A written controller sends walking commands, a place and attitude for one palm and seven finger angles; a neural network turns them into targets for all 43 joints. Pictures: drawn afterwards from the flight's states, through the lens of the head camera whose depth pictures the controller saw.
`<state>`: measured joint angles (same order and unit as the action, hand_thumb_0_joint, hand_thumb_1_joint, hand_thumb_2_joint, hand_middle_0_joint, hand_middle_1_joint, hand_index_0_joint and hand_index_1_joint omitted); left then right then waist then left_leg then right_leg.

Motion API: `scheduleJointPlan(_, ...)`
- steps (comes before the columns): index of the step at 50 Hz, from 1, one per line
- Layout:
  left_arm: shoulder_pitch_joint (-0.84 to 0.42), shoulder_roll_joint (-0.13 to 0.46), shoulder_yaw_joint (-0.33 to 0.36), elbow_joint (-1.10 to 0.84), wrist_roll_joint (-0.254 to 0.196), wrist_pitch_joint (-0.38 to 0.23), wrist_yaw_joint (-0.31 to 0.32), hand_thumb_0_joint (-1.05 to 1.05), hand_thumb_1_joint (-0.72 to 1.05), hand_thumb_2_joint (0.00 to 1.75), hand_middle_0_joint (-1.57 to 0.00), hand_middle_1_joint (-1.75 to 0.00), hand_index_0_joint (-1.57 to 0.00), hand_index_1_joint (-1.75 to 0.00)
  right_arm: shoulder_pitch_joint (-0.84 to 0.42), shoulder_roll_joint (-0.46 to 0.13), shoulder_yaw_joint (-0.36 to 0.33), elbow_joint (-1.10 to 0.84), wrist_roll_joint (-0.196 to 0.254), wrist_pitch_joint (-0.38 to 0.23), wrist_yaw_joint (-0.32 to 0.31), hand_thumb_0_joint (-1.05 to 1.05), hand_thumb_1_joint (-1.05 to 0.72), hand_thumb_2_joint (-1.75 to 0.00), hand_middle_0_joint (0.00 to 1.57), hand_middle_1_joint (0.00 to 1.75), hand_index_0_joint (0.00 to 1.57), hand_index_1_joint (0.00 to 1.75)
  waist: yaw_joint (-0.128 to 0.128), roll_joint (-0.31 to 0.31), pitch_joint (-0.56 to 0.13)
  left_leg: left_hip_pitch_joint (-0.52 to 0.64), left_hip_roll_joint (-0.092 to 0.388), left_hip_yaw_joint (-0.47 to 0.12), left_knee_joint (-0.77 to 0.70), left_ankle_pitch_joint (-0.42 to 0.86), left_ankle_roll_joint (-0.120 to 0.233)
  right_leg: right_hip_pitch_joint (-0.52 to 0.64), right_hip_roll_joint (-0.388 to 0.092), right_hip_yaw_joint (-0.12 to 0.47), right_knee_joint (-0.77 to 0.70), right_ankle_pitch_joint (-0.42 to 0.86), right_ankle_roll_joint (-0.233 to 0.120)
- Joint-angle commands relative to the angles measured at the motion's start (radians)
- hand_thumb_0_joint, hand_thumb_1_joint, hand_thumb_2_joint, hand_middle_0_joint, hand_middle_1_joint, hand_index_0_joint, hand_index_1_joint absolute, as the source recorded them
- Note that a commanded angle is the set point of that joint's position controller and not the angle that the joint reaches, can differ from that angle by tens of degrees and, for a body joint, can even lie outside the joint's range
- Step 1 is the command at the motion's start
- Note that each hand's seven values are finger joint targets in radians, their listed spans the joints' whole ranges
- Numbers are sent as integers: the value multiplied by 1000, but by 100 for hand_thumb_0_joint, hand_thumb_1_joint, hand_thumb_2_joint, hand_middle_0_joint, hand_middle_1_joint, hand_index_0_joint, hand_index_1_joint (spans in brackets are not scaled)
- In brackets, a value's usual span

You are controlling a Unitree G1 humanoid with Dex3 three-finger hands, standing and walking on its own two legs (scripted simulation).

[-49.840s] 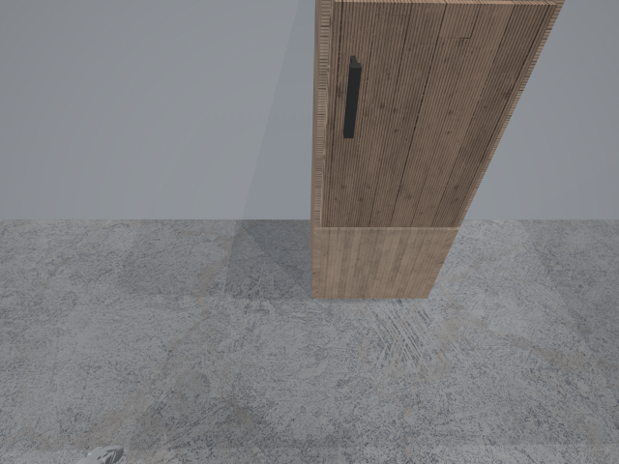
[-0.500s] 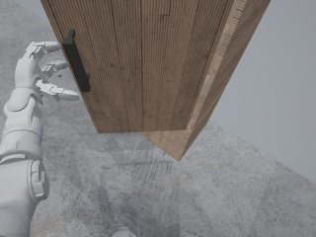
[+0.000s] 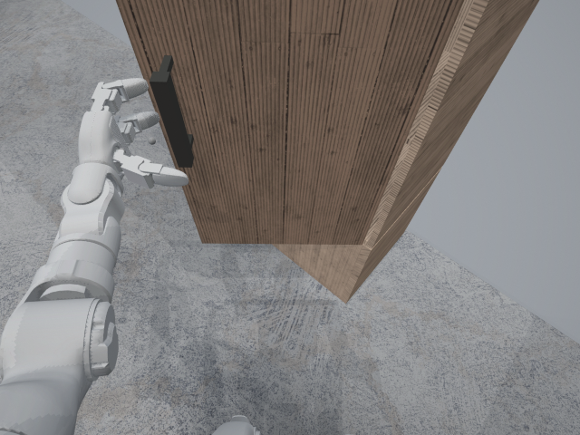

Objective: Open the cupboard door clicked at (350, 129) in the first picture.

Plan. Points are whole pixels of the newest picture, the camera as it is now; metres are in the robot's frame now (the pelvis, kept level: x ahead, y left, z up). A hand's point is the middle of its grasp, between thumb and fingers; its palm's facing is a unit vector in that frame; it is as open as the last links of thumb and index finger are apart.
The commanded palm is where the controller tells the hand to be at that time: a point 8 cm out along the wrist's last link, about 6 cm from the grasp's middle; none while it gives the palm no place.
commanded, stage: slide the fingers in behind the handle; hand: left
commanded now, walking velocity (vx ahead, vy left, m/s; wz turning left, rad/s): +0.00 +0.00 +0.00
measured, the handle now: (177, 115) +0.53 +0.18 +0.12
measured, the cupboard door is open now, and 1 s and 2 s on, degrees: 42 40 40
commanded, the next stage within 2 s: move the hooked fingers beside the handle in 0.34 s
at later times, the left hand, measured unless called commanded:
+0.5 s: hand (153, 137) +0.48 +0.20 +0.12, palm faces +0.10 -0.99 -0.02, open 15.2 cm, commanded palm +0.46 +0.19 +0.12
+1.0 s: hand (148, 133) +0.49 +0.21 +0.12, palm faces +0.06 -1.00 +0.00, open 14.9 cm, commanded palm +0.46 +0.22 +0.12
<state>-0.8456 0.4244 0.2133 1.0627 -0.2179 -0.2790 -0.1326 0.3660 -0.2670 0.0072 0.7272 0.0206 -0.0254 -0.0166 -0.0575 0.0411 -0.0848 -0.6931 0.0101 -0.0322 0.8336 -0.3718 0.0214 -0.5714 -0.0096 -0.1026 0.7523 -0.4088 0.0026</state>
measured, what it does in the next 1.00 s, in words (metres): stands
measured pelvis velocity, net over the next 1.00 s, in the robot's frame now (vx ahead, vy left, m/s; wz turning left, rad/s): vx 0.00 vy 0.00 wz -0.02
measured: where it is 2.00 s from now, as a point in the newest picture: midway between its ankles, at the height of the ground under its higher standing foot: outside the picture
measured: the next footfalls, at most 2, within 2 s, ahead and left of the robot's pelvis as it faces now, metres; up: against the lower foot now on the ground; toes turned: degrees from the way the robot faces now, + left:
none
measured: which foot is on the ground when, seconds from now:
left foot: down 0.00-1.00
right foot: down 0.00-1.00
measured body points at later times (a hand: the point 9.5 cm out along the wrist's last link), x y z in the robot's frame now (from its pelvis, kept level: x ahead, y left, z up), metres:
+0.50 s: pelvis -0.01 +0.00 +0.00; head +0.08 +0.01 +0.44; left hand +0.47 +0.25 +0.12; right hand +0.03 -0.27 -0.12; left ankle +0.02 +0.10 -0.70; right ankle -0.03 -0.13 -0.70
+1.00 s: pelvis +0.00 +0.00 +0.00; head +0.09 +0.01 +0.44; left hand +0.48 +0.26 +0.12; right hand +0.03 -0.27 -0.12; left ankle +0.02 +0.10 -0.70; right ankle -0.03 -0.13 -0.70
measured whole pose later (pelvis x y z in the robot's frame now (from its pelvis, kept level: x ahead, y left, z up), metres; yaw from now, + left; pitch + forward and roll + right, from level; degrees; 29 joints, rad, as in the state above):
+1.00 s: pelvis +0.00 +0.00 +0.00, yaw -1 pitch +15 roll -3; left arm -0.89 0.50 0.29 1.13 -0.20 -0.29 -0.23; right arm 0.36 -0.28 0.02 0.72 0.03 -0.02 -0.03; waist -0.08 0.03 -0.09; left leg -0.72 0.02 -0.02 0.83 -0.37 0.02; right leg -0.61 0.00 -0.09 0.76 -0.41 0.00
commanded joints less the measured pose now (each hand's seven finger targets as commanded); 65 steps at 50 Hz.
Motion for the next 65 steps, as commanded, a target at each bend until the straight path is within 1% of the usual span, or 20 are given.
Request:
scheduleJointPlan(1,-612,-67,-141,-299,34,-96,-108,0,-50,30,-30,-120,-30,-120,95,-165,-53,-55,0,-35,-16,0,-90,-90,20,30,20,30,-138,107,-401,544,15,-80,-78,406,-13,-122,63,28,-79,301,-32)
scheduleJointPlan(4,-618,-15,-104,-242,39,-95,-107,0,-50,30,-30,-120,-30,-120,94,-172,-49,-45,1,-36,-22,0,-90,-90,20,30,20,30,-140,87,-362,499,11,-77,-83,346,-9,-127,60,33,-81,277,-32)
scheduleJointPlan(5,-647,-40,-127,-248,39,-98,-109,0,-50,30,-30,-120,-30,-120,93,-168,-47,-47,2,-40,-24,0,-90,-90,20,30,20,30,-150,91,-350,495,9,-77,-85,331,-8,-136,59,34,-84,271,-31)
scheduleJointPlan(7,-640,-54,-132,-251,35,-100,-112,0,-50,30,-30,-120,-30,-120,96,-168,-50,-45,1,-47,-22,0,-90,-90,20,30,20,30,-145,112,-378,520,10,-79,-83,344,-10,-141,58,33,-81,271,-32)
scheduleJointPlan(8,-634,-10,-95,-250,35,-105,-111,0,-50,30,-30,-120,-30,-120,103,-174,-51,-44,-2,-47,-23,0,-90,-90,20,30,20,30,-133,102,-402,519,8,-79,-77,361,-8,-120,59,35,-76,283,-35)
scheduleJointPlan(15,-698,-64,-154,-214,41,-98,-111,0,-50,30,-30,-120,-30,-120,103,-173,-47,-36,1,-56,-27,0,-90,-90,20,30,20,30,-167,109,-355,498,10,-90,-82,293,-10,-184,56,33,-75,234,-30)
scheduleJointPlan(19,-696,-53,-143,-233,45,-99,-107,0,-50,30,-30,-120,-30,-120,118,-176,-54,-29,-5,-61,-22,0,-90,-90,20,30,20,30,-158,129,-432,540,12,-95,-66,358,-13,-177,56,32,-64,261,-32)
scheduleJointPlan(23,-686,-88,-169,-245,40,-102,-113,0,-50,30,-30,-120,-30,-120,122,-173,-54,-30,-4,-62,-16,0,-90,-90,20,30,20,30,-157,131,-433,547,12,-97,-63,389,-13,-173,60,29,-63,270,-34)
scheduleJointPlan(28,-670,1,-102,-168,43,-83,-116,0,-50,30,-30,-120,-30,-120,125,-185,-49,-25,-1,-51,-22,0,-90,-90,20,30,20,30,-155,81,-358,459,6,-80,-74,298,-3,-160,59,36,-79,244,-31)
scheduleJointPlan(33,-606,40,-63,-202,37,-91,-136,0,-50,30,-30,-120,-30,-120,130,-178,-51,-41,-1,-44,-19,0,-90,-90,20,30,20,30,-125,130,-439,511,10,-76,-61,412,-6,-126,61,35,-64,302,-35)
scheduleJointPlan(37,-612,60,-47,-182,34,-85,-144,0,-50,30,-30,-120,-30,-120,125,-181,-50,-46,2,-34,-22,0,-90,-90,20,30,20,30,-134,92,-383,463,13,-71,-73,350,-5,-130,62,34,-73,279,-29)
scheduleJointPlan(39,-595,75,-34,-208,34,-91,-145,0,-50,30,-30,-120,-30,-120,124,-178,-49,-51,1,-32,-23,0,-90,-90,20,30,20,30,-119,128,-416,493,12,-71,-67,411,-6,-119,61,36,-68,309,-30)
scheduleJointPlan(41,-594,54,-51,-199,32,-84,-150,0,-50,30,-30,-120,-30,-120,122,-176,-48,-56,2,-28,-22,0,-90,-90,20,30,20,30,-130,104,-394,481,13,-66,-69,386,-4,-126,63,34,-73,298,-27)
scheduleJointPlan(43,-581,115,-1,-170,32,-80,-148,0,-50,30,-30,-120,-30,-120,130,-184,-47,-50,2,-23,-29,0,-90,-90,20,30,20,30,-124,65,-380,444,10,-63,-71,369,2,-102,62,37,-76,304,-28)
scheduleJointPlan(48,-535,159,34,-162,31,-73,-168,0,-50,30,-30,-120,-30,-120,128,-184,-45,-64,5,-9,-32,0,-90,-90,20,30,20,30,-110,71,-401,439,9,-52,-66,401,4,-74,61,42,-73,336,-27)
scheduleJointPlan(51,-521,145,27,-201,27,-75,-177,0,-50,30,-30,-120,-30,-120,121,-177,-47,-75,5,-3,-30,0,-90,-90,20,30,20,30,-103,107,-431,474,13,-50,-62,453,1,-72,62,41,-68,363,-24)
scheduleJointPlan(53,-489,195,68,-202,26,-75,-176,0,-50,30,-30,-120,-30,-120,124,-183,-46,-81,4,4,-31,0,-90,-90,20,30,20,30,-89,93,-433,463,12,-52,-61,468,2,-53,63,40,-66,370,-27)
scheduleJointPlan(55,-495,178,56,-209,24,-74,-180,0,-50,30,-30,-120,-30,-120,114,-178,-48,-85,8,9,-32,0,-90,-90,20,30,20,30,-99,87,-421,465,15,-47,-65,456,2,-58,64,41,-72,371,-22)
scheduleJointPlan(61,-445,251,125,-217,29,-71,-167,0,-50,30,-30,-120,-30,-120,104,-178,-45,-106,10,24,-38,0,-90,-90,20,30,20,30,-77,73,-401,431,13,-39,-76,433,5,-30,63,45,-75,363,-22)
scheduleJointPlan(65,-436,374,223,-193,38,-69,-149,0,-50,30,-30,-120,-30,-120,98,-181,-34,-123,11,34,-45,0,-90,-90,20,30,20,30,-58,60,-397,373,8,-23,-82,408,9,26,57,55,-71,385,-20)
